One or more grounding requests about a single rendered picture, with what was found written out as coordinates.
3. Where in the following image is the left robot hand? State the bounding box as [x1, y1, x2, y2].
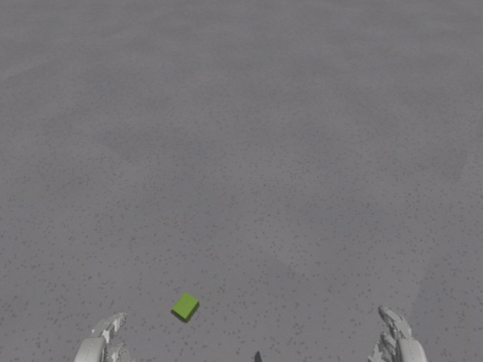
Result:
[73, 312, 135, 362]

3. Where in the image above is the small box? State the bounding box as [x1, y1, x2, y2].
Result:
[173, 292, 200, 323]

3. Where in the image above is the right robot hand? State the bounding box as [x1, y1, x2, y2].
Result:
[368, 305, 427, 362]

